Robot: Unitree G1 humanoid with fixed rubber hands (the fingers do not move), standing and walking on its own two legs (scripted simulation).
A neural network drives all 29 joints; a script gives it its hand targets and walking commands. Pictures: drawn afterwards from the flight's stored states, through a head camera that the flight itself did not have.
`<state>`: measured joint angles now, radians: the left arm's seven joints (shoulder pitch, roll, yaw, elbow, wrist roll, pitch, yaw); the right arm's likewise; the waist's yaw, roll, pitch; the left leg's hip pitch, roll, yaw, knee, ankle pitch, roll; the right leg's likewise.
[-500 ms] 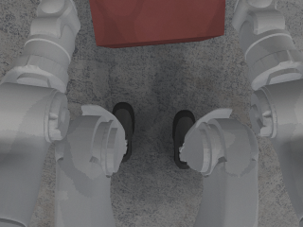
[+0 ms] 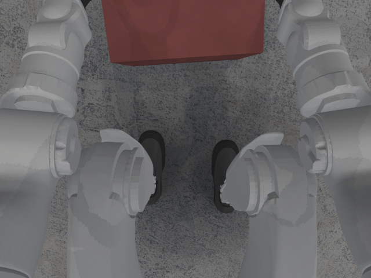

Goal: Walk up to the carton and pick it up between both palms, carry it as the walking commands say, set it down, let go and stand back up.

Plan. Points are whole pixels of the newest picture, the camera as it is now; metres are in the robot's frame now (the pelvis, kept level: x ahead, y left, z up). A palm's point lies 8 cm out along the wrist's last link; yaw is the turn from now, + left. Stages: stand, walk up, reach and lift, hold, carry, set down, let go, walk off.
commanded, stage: reach and lift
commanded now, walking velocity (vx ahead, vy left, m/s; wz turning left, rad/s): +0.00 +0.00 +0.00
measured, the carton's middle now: (183, 13) +0.53 +0.03 -0.25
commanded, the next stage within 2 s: none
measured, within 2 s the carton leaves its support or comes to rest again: neither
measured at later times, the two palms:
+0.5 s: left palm out of the picture +0.53 +0.20 -0.10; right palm out of the picture +0.56 -0.15 -0.10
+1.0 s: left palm out of the picture +0.53 +0.19 -0.04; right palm out of the picture +0.54 -0.14 -0.04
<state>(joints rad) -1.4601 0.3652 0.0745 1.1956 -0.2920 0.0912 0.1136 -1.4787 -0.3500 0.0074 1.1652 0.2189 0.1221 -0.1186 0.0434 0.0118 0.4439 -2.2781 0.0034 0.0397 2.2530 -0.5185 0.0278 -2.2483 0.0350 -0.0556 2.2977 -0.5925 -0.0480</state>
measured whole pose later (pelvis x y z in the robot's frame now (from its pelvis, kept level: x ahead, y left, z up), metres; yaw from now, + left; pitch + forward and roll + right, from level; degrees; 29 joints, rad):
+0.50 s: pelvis +0.00 +0.00 +0.02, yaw +0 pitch +37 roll +0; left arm -1.37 0.29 0.22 1.02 -0.15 0.19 0.14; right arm -1.42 -0.31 -0.15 1.06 0.08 0.22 -0.11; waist 0.04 -0.01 0.24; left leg -2.30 -0.01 0.03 2.15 -0.50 0.02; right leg -2.27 0.04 -0.05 2.20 -0.57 -0.04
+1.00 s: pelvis +0.01 +0.00 +0.06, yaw +0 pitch +44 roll +0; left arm -1.18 0.13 0.42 0.76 0.03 0.28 0.18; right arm -1.23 -0.19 -0.29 0.83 -0.06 0.31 -0.10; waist 0.03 0.00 0.01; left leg -2.29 -0.02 0.03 2.02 -0.50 0.03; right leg -2.26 0.05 -0.03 2.06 -0.57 -0.03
